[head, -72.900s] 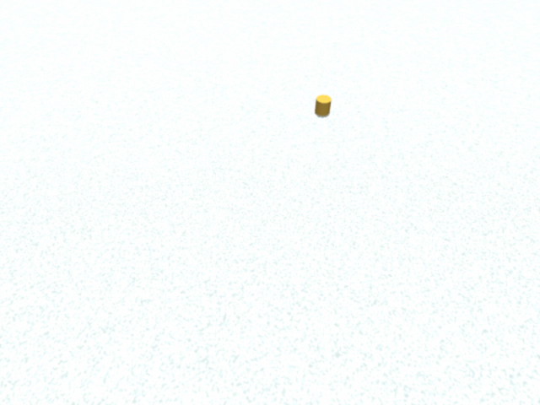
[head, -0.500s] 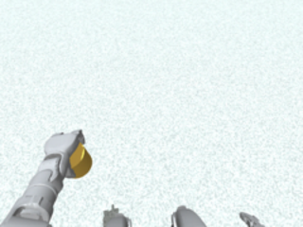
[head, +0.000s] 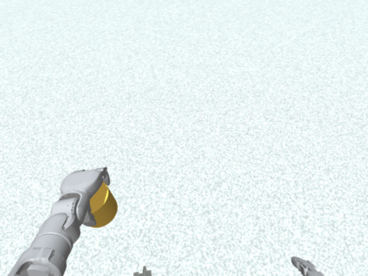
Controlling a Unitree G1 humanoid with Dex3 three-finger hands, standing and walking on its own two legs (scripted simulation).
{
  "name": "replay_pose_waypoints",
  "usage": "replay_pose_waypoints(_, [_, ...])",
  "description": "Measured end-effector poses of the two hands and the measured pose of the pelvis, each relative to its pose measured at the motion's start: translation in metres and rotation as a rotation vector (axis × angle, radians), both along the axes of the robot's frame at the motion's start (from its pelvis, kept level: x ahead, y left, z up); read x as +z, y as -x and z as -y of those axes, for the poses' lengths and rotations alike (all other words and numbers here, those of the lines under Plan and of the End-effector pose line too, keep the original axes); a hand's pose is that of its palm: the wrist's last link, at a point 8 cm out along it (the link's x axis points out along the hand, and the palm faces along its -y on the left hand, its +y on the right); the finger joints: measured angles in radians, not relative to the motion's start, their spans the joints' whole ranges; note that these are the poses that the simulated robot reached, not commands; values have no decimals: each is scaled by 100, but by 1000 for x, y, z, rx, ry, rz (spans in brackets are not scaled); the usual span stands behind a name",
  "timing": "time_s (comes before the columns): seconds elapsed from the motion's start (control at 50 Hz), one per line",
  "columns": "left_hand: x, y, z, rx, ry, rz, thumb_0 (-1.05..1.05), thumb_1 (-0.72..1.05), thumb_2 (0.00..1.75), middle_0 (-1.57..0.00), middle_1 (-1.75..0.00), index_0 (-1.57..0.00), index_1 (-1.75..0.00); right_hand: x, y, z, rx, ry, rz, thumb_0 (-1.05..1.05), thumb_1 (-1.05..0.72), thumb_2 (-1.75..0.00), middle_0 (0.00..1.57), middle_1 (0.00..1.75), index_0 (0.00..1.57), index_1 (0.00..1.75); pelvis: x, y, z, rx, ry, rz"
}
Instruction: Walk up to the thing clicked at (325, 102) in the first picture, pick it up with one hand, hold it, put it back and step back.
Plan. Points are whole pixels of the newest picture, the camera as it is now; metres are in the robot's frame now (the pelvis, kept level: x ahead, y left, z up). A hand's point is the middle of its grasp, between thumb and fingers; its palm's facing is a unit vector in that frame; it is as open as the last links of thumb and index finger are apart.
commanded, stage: hold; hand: left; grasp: from above
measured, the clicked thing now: (96, 197) +0.35 +0.23 -0.10
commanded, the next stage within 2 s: crouch in 1.58 s
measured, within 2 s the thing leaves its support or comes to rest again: neither
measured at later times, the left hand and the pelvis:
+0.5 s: hand (91, 200) +0.31 +0.22 -0.04, palm faces -0.47 -0.05 -0.88, open 11.7 cm; pelvis +0.00 -0.01 +0.01, yaw +0 degrees
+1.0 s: hand (89, 211) +0.28 +0.21 -0.02, palm faces -0.45 -0.06 -0.89, open 11.7 cm; pelvis -0.02 -0.01 +0.02, yaw +0 degrees
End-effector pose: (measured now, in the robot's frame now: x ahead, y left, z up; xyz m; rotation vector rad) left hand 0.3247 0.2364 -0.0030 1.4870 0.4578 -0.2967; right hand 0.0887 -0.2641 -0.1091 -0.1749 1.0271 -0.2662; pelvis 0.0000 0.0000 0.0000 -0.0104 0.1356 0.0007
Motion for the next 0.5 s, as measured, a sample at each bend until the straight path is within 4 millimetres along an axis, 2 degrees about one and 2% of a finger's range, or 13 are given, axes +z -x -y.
replay_pose_waypoints(0.26, [12, -1, 9, -37, 4, -17, 1, -24, 72, -37, -103, -43, -95, 9, -15, 7, 0, -4, 7, 0, -91, -90, 20, 29, 20, 30, 8, -10, 4, -3, -6, 26])
replay_pose_waypoints(0.5, [24, 9, 16, -28, -6, -7, 1, -24, 72, -37, -103, -43, -95, 14, -15, 10, 6, -20, 27, 1, -91, -90, 20, 29, 20, 30, 13, -3, 9, -3, -12, 63])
